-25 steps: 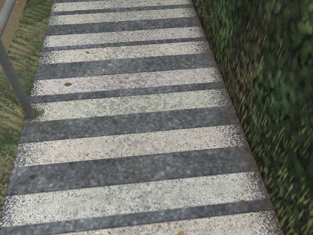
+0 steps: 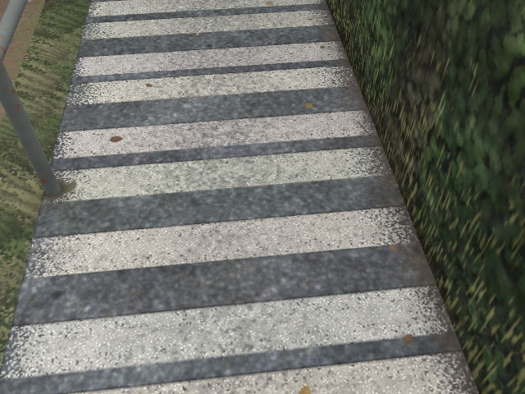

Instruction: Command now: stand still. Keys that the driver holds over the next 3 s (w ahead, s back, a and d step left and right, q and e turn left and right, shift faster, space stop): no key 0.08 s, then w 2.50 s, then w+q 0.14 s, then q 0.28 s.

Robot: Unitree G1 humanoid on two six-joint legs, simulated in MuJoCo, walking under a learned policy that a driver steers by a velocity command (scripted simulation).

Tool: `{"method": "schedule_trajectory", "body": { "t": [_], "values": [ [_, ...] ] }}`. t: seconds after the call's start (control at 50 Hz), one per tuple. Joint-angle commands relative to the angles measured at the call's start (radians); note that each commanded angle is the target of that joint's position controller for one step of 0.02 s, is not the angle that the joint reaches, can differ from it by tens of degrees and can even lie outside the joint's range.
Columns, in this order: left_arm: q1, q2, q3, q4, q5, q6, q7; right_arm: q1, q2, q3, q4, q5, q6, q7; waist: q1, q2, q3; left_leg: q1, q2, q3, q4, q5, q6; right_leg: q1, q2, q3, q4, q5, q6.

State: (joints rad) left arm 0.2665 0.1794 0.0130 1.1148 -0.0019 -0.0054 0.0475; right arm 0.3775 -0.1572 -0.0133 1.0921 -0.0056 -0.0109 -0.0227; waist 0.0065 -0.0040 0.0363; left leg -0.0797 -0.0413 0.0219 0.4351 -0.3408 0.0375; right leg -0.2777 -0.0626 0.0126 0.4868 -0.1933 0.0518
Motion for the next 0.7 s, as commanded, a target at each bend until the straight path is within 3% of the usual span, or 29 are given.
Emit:
{"method": "schedule_trajectory", "body": {
  "t": [0.02, 0.08, 0.1, 0.14, 0.18, 0.2, 0.24, 0.28, 0.3, 0.34, 0.36, 0.38, 0.4, 0.42, 0.44, 0.46, 0.48, 0.5, 0.52, 0.56, 0.6, 0.7],
  "values": [
    [0.061, 0.092, 0.014, -0.015, 0.0, -0.004, 0.003, 0.108, -0.079, -0.013, -0.002, 0.0, -0.002, -0.002, -0.001, 0.003, 0.045, -0.152, 0.059, -0.046, -0.102, 0.25, 0.002, 0.099, 0.001, -0.009, -0.031, 0.155, -0.033],
    [0.065, 0.09, 0.014, -0.016, -0.001, -0.004, 0.004, 0.111, -0.076, -0.013, -0.002, 0.0, -0.003, -0.001, -0.001, 0.004, 0.046, -0.153, 0.059, -0.046, -0.102, 0.251, 0.002, 0.099, 0.001, -0.009, -0.03, 0.154, -0.033],
    [0.081, 0.081, 0.012, -0.008, 0.0, -0.002, 0.004, 0.128, -0.071, -0.013, 0.006, 0.001, -0.002, -0.003, -0.002, 0.009, 0.023, -0.143, 0.051, -0.041, -0.111, 0.161, 0.007, 0.109, 0.016, -0.027, -0.023, 0.07, -0.032],
    [0.062, 0.085, 0.017, -0.016, -0.01, 0.0, 0.009, 0.123, -0.113, -0.028, -0.006, 0.018, 0.001, -0.01, -0.015, 0.052, 0.058, -0.18, 0.068, -0.091, -0.147, -0.232, 0.063, 0.044, 0.078, -0.096, 0.077, -0.216, -0.042],
    [-0.032, 0.085, 0.018, -0.065, -0.014, -0.019, 0.004, 0.131, -0.179, -0.051, -0.032, 0.033, -0.014, -0.01, -0.053, 0.135, 0.173, -0.184, 0.233, -0.316, -0.265, -0.512, 0.157, -0.164, 0.08, -0.109, 0.232, -0.268, -0.062],
    [-0.075, 0.078, 0.015, -0.093, -0.021, -0.037, -0.004, 0.13, -0.203, -0.061, -0.038, 0.037, -0.027, -0.009, -0.065, 0.165, 0.225, -0.169, 0.328, -0.429, -0.316, -0.503, 0.207, -0.263, 0.032, -0.065, 0.32, -0.235, -0.083],
    [-0.103, 0.088, 0.019, -0.129, -0.041, -0.074, -0.024, 0.139, -0.17, -0.056, -0.038, 0.026, -0.054, -0.006, -0.061, 0.16, 0.263, -0.027, 0.393, -0.48, -0.32, -0.303, 0.242, -0.467, -0.036, 0.006, 0.446, -0.301, -0.118],
    [-0.086, 0.109, 0.022, -0.138, -0.052, -0.107, -0.044, 0.11, -0.161, -0.055, -0.056, 0.036, -0.061, -0.001, -0.043, 0.12, 0.234, 0.033, 0.34, -0.347, -0.284, -0.131, 0.191, -0.42, -0.054, -0.011, 0.319, -0.289, -0.127],
    [-0.079, 0.108, 0.024, -0.135, -0.051, -0.115, -0.053, 0.1, -0.167, -0.055, -0.062, 0.036, -0.059, 0.003, -0.033, 0.109, 0.203, 0.006, 0.298, -0.278, -0.262, -0.076, 0.17, -0.309, -0.027, -0.052, 0.232, -0.252, -0.123],
    [0.085, 0.099, 0.038, -0.066, -0.035, -0.12, -0.07, 0.065, -0.213, -0.062, -0.087, 0.031, -0.038, 0.004, 0.049, 0.088, 0.094, -0.141, 0.214, -0.165, -0.127, 0.116, 0.146, 0.058, 0.076, -0.158, 0.103, -0.049, -0.105],
    [0.191, 0.134, 0.059, -0.03, -0.025, -0.117, -0.074, 0.049, -0.208, -0.056, -0.102, 0.024, -0.037, 0.004, 0.094, 0.08, 0.024, -0.196, 0.168, -0.125, -0.016, 0.271, 0.126, 0.225, 0.115, -0.167, 0.087, -0.012, -0.106],
    [0.327, 0.192, 0.082, -0.007, -0.018, -0.116, -0.069, 0.0, -0.178, -0.044, -0.127, 0.019, -0.041, 0.006, 0.16, -0.046, -0.025, -0.299, 0.08, -0.031, 0.271, 0.306, 0.067, 0.355, -0.023, 0.052, -0.025, -0.1, -0.161],
    [0.456, 0.319, 0.101, 0.016, -0.009, -0.118, -0.072, 0.047, -0.062, -0.018, -0.161, 0.021, -0.064, 0.008, 0.13, -0.321, -0.141, -0.505, -0.056, -0.002, 0.638, -0.127, -0.001, 0.503, -0.286, 0.587, -0.249, -0.269, -0.312],
    [0.394, 0.271, 0.085, 0.01, 0.001, -0.129, -0.074, 0.049, -0.068, -0.02, -0.168, 0.058, -0.094, 0.01, 0.089, -0.271, -0.091, -0.617, -0.033, -0.151, 0.825, -0.226, 0.014, 0.448, -0.356, 0.799, -0.374, -0.436, -0.368],
    [0.27, 0.233, 0.075, -0.025, -0.013, -0.136, -0.07, 0.008, -0.111, -0.026, -0.178, 0.08, -0.11, 0.014, 0.058, -0.172, 0.034, -0.705, 0.037, -0.161, 0.895, -0.156, 0.041, 0.37, -0.353, 0.673, -0.351, -0.429, -0.34],
    [0.2, 0.214, 0.068, -0.042, -0.015, -0.137, -0.064, -0.012, -0.134, -0.032, -0.176, 0.067, -0.12, 0.008, 0.032, -0.085, 0.085, -0.702, 0.095, -0.147, 0.891, -0.052, 0.058, 0.3, -0.317, 0.523, -0.347, -0.321, -0.303],
    [0.142, 0.186, 0.057, -0.06, -0.01, -0.137, -0.066, -0.024, -0.148, -0.042, -0.169, 0.047, -0.119, 0.004, 0.006, -0.033, 0.092, -0.666, 0.134, -0.13, 0.82, 0.037, 0.059, 0.249, -0.266, 0.395, -0.355, -0.191, -0.267],
    [0.127, 0.171, 0.05, -0.069, 0.001, -0.135, -0.066, -0.038, -0.159, -0.049, -0.172, 0.027, -0.11, 0.008, -0.006, -0.021, 0.082, -0.626, 0.153, -0.111, 0.77, 0.093, 0.048, 0.23, -0.228, 0.307, -0.369, -0.105, -0.247],
    [0.152, 0.158, 0.044, -0.061, 0.005, -0.132, -0.067, -0.031, -0.148, -0.051, -0.168, 0.021, -0.101, 0.015, -0.009, -0.031, 0.069, -0.595, 0.163, -0.101, 0.734, 0.123, 0.042, 0.234, -0.202, 0.237, -0.371, -0.005, -0.23],
    [0.176, 0.175, 0.047, -0.049, 0.005, -0.123, -0.056, -0.054, -0.134, -0.054, -0.174, 0.034, -0.083, 0.016, -0.022, -0.056, 0.073, -0.611, 0.166, -0.076, 0.671, 0.158, 0.015, 0.225, -0.189, 0.165, -0.391, 0.07, -0.232],
    [0.215, 0.185, 0.045, -0.048, 0.01, -0.112, -0.043, -0.138, -0.125, -0.053, -0.205, 0.026, -0.078, 0.019, -0.006, -0.056, 0.087, -0.682, 0.167, -0.057, 0.619, 0.223, -0.016, 0.225, -0.189, 0.124, -0.403, 0.105, -0.237],
    [0.237, 0.218, 0.05, -0.074, 0.006, -0.089, -0.026, -0.328, -0.097, -0.041, -0.275, 0.027, -0.093, 0.038, 0.031, -0.099, 0.116, -0.688, 0.142, -0.013, 0.34, 0.412, -0.044, 0.21, -0.168, 0.03, -0.413, 0.172, -0.218]
  ]
}}
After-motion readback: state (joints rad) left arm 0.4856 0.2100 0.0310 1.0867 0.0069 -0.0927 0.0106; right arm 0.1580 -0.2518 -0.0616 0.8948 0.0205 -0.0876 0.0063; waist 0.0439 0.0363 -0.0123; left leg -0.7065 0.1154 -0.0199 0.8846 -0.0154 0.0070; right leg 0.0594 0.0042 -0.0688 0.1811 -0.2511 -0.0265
